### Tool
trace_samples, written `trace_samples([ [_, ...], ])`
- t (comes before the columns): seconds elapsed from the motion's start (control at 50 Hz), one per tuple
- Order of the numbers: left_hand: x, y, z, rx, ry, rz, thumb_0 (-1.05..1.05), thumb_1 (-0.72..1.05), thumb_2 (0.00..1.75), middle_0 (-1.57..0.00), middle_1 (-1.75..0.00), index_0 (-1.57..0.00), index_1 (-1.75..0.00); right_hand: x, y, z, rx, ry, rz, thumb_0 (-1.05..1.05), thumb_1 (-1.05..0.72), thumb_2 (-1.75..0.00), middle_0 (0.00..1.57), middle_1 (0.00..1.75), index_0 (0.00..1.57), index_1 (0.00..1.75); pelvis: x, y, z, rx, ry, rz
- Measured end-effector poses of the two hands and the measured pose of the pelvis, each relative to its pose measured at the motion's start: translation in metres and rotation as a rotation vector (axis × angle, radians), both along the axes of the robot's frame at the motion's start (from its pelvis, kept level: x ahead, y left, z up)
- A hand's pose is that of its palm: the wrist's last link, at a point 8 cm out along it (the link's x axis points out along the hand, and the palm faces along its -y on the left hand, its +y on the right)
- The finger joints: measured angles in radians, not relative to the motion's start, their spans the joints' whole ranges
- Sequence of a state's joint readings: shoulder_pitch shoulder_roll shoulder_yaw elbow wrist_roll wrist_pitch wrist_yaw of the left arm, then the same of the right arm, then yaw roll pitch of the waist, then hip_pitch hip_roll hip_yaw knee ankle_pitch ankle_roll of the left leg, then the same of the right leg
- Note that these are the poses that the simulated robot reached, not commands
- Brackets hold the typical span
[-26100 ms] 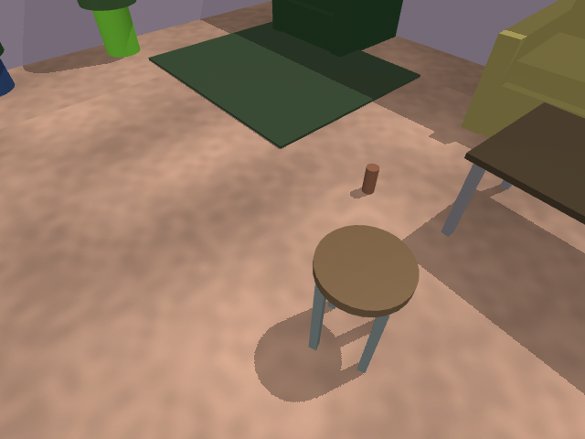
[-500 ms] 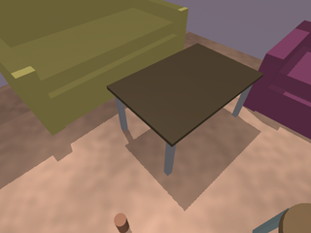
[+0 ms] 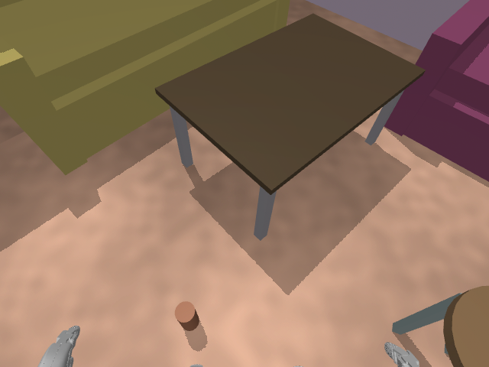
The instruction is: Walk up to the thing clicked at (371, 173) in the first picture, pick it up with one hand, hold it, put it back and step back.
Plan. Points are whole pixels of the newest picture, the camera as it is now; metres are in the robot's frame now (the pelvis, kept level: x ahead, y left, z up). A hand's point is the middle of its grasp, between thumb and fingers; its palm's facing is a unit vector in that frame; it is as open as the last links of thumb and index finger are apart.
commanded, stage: go down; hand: left
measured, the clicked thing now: (187, 316) +0.35 +0.19 -0.65
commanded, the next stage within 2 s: none
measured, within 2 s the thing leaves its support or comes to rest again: neither
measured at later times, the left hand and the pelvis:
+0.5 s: hand out of the picture +0.14 +0.28 -0.16, palm faces +0.10 -0.95 -0.30, open 17.3 cm; pelvis -0.01 +0.00 -0.05, yaw +1 degrees
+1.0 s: hand (90, 341) +0.22 +0.34 -0.26, palm faces +0.14 -0.97 -0.21, open 17.3 cm; pelvis -0.06 +0.00 -0.19, yaw -1 degrees
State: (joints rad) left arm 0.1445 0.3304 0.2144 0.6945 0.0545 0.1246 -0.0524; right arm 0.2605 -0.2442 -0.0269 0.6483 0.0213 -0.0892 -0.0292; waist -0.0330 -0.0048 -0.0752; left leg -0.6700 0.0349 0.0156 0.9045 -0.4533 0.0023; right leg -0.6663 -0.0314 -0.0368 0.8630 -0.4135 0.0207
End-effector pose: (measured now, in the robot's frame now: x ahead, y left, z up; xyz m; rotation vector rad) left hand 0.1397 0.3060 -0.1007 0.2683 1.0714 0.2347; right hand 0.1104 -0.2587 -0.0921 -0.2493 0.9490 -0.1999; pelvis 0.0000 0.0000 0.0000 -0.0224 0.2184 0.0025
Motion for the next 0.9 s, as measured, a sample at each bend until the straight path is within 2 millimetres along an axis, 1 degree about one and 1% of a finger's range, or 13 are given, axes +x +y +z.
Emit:
trace_samples([
  [0.12,-0.002,0.003,-0.007,-0.006,-0.022,-0.005,0.00,-0.46,0.06,-0.08,-0.09,-0.09,-0.09,0.025,0.007,-0.004,-0.019,-0.080,0.033,0.01,-0.86,-0.89,0.20,0.30,0.20,0.30,0.002,0.003,-0.014,-0.010,0.030,0.005],
  [0.2,-0.003,0.005,-0.009,-0.002,-0.028,0.000,0.00,-0.52,0.05,-0.09,-0.09,-0.09,-0.09,0.039,0.012,-0.005,-0.024,-0.128,0.054,0.01,-0.85,-0.89,0.20,0.30,0.20,0.30,0.002,0.004,-0.021,-0.016,0.046,0.010],
  [0.28,-0.005,0.008,-0.012,-0.004,-0.029,0.006,0.00,-0.55,0.04,-0.09,-0.08,-0.09,-0.08,0.048,0.017,-0.008,-0.025,-0.162,0.073,0.01,-0.85,-0.89,0.20,0.30,0.20,0.30,0.002,0.004,-0.028,-0.021,0.064,0.013],
  [0.42,-0.009,0.013,-0.021,-0.011,-0.055,0.018,0.00,-0.55,0.05,-0.08,-0.08,-0.09,-0.08,0.052,0.020,-0.020,-0.025,-0.178,0.098,0.01,-0.86,-0.89,0.20,0.30,0.20,0.30,-0.002,0.002,-0.043,-0.025,0.100,0.017],
  [0.54,-0.014,0.021,-0.036,-0.032,-0.096,0.015,0.00,-0.52,0.06,-0.08,-0.08,-0.08,-0.08,0.049,0.017,-0.038,-0.032,-0.173,0.117,0.01,-0.89,-0.90,0.20,0.30,0.20,0.30,-0.010,0.000,-0.060,-0.027,0.135,0.017],
  [0.6,-0.013,0.029,-0.050,-0.040,-0.130,0.015,0.00,-0.51,0.06,-0.08,-0.07,-0.08,-0.08,0.046,0.014,-0.051,-0.040,-0.168,0.134,0.01,-0.90,-0.90,0.20,0.30,0.20,0.30,-0.016,0.000,-0.073,-0.026,0.163,0.017],
  [0.66,-0.006,0.039,-0.068,-0.053,-0.193,0.010,0.00,-0.51,0.05,-0.08,-0.08,-0.08,-0.08,0.043,0.010,-0.070,-0.054,-0.160,0.155,0.01,-0.91,-0.90,0.20,0.30,0.20,0.30,-0.023,-0.001,-0.092,-0.024,0.200,0.015],
  [0.8,0.027,0.057,-0.108,-0.064,-0.396,-0.046,-0.01,-0.54,0.06,-0.08,-0.09,-0.08,-0.09,0.033,0.001,-0.128,-0.085,-0.109,0.184,0.01,-0.92,-0.90,0.20,0.30,0.20,0.30,-0.042,-0.002,-0.144,-0.028,0.272,0.012],
  [0.9,0.044,0.067,-0.128,-0.062,-0.474,-0.074,-0.01,-0.55,0.08,-0.07,-0.11,-0.08,-0.11,0.019,0.001,-0.166,-0.078,-0.054,0.182,0.01,-0.90,-0.90,0.20,0.30,0.20,0.30,-0.054,-0.002,-0.172,-0.034,0.303,0.007],
])
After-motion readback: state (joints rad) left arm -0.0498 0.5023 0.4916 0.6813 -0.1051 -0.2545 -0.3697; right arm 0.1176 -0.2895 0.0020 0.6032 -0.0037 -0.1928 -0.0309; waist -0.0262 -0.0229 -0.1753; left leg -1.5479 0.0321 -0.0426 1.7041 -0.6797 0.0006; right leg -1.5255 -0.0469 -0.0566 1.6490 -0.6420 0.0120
